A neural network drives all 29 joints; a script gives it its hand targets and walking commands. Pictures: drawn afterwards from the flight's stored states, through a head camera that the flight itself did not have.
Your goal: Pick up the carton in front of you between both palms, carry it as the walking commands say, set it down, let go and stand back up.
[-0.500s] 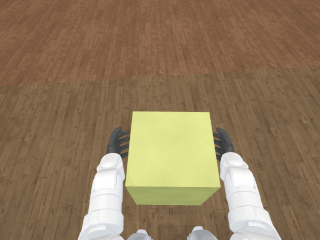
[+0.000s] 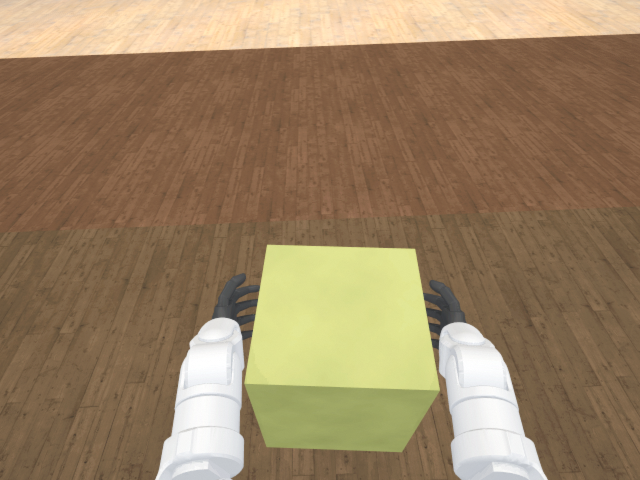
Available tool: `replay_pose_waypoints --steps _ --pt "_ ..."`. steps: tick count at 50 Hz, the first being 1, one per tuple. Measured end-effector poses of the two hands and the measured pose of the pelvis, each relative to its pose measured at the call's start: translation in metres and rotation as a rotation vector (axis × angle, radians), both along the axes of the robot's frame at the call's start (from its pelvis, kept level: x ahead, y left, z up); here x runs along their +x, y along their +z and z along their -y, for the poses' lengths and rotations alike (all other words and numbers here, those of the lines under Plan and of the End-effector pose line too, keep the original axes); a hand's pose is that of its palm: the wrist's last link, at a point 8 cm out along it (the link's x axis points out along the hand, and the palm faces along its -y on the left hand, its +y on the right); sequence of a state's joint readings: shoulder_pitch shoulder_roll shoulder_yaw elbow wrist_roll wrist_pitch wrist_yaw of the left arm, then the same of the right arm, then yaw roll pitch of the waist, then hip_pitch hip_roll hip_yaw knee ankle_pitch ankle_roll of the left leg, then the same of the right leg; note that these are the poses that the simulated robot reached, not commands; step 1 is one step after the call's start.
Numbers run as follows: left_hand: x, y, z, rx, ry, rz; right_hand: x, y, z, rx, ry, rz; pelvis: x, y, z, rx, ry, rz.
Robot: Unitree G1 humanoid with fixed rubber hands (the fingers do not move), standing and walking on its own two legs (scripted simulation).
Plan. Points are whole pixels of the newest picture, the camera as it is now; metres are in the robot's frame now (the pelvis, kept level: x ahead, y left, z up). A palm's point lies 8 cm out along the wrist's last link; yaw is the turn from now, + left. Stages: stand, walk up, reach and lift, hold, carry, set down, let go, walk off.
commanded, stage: reach and lift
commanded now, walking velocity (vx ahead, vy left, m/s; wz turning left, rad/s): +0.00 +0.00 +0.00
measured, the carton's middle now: (337, 352) +0.31 +0.00 -0.05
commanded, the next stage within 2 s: hold in 0.78 s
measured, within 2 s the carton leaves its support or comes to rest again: neither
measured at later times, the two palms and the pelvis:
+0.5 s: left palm (226, 318) +0.31 +0.15 +0.04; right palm (452, 324) +0.30 -0.15 +0.03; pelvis +0.02 +0.00 +0.01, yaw +0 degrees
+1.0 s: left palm (220, 317) +0.30 +0.15 +0.06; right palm (457, 321) +0.29 -0.15 +0.05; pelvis +0.02 +0.00 +0.01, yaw +0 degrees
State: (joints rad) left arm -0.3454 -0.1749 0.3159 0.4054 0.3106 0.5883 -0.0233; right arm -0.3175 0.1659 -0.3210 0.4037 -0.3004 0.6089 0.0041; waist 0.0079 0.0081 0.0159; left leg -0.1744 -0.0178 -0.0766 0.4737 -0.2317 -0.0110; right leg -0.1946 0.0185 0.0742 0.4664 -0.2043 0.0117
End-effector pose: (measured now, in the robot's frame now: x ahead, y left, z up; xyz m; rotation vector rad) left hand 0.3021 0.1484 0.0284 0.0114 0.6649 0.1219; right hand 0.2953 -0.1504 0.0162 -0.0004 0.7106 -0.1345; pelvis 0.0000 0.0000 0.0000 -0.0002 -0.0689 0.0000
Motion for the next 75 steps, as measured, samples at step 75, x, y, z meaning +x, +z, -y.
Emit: replay_pose_waypoints --steps 75 --pt "-0.002 0.031 0.000 0.010 -0.010 0.022 -0.002 0.033 0.000 -0.019 0.008 0.022 0.009 0.004 0.000 0.001 0.002 0.047"
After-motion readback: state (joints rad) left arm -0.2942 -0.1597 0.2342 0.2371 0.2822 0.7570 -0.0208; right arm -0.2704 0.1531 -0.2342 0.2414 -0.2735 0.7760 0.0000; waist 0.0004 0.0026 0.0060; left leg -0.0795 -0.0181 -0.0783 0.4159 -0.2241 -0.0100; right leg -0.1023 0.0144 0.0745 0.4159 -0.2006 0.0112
